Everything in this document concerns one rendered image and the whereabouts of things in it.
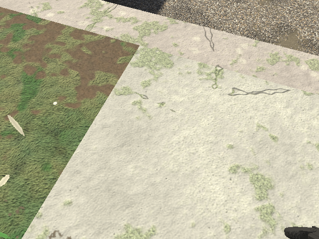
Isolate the right robot hand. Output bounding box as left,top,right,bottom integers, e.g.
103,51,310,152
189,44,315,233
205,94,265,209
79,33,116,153
284,226,319,239

